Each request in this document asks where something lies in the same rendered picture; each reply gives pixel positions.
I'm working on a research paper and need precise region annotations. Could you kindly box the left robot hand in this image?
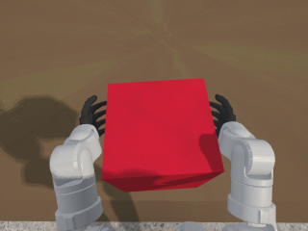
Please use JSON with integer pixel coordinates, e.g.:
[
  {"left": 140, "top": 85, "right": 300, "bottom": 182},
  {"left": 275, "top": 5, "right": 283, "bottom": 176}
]
[{"left": 79, "top": 95, "right": 107, "bottom": 137}]

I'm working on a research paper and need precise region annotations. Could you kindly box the left robot forearm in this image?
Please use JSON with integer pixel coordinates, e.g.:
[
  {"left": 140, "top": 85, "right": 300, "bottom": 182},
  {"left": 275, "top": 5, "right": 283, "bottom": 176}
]
[{"left": 49, "top": 124, "right": 103, "bottom": 231}]

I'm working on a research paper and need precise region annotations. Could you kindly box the right robot thigh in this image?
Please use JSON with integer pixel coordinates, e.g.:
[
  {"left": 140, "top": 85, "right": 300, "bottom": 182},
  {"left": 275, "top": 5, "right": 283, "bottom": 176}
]
[{"left": 175, "top": 221, "right": 206, "bottom": 231}]

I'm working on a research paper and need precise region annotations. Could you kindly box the carton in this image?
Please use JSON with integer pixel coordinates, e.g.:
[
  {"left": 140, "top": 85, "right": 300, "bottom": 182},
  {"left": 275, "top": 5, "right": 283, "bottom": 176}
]
[{"left": 101, "top": 78, "right": 224, "bottom": 193}]

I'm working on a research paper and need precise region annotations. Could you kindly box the right robot hand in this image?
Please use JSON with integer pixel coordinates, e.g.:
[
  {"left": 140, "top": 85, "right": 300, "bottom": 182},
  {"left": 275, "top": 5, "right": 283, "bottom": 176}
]
[{"left": 209, "top": 94, "right": 236, "bottom": 137}]

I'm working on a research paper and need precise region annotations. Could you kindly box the right robot forearm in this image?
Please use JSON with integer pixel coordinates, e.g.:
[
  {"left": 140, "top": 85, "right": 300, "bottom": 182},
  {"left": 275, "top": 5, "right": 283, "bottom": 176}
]
[{"left": 218, "top": 121, "right": 277, "bottom": 231}]

